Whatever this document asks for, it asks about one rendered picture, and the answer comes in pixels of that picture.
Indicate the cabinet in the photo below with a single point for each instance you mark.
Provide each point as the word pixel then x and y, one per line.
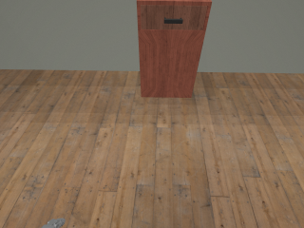
pixel 169 58

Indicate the drawer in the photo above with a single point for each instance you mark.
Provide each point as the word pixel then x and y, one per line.
pixel 193 17

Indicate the robot left hand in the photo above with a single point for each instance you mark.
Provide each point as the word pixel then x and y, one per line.
pixel 55 223

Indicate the handle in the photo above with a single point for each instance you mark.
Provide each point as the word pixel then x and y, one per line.
pixel 172 21

